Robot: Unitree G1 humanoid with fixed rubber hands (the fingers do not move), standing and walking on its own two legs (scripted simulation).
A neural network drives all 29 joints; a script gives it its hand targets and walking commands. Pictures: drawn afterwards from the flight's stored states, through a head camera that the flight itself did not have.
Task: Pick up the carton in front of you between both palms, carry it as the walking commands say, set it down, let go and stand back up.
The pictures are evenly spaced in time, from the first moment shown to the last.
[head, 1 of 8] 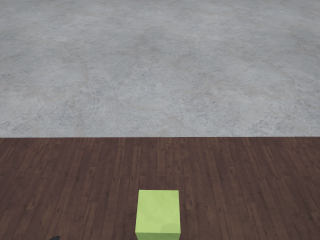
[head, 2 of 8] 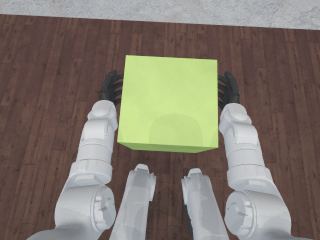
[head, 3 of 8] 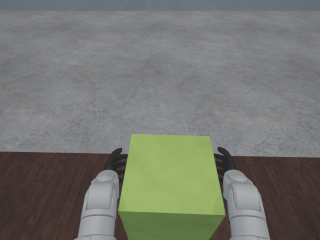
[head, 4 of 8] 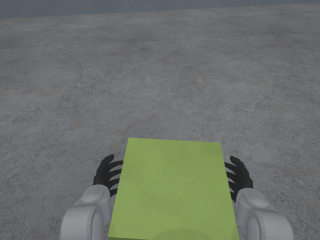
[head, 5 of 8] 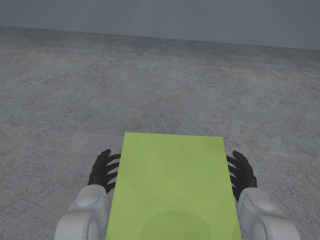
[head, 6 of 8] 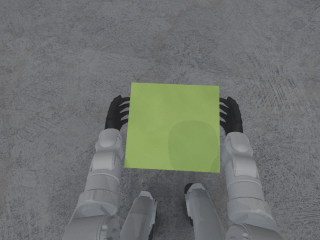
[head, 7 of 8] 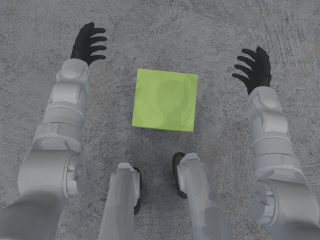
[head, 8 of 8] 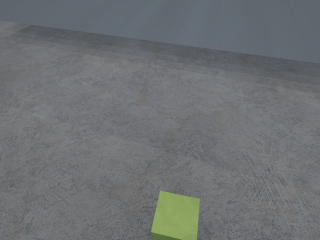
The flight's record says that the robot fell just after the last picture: no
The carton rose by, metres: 0.69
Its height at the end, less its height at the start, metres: -0.08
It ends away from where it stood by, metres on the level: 4.52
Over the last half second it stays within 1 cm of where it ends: yes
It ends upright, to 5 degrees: yes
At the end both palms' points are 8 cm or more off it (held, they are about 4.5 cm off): yes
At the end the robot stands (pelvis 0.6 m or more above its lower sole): yes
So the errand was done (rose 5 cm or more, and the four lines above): yes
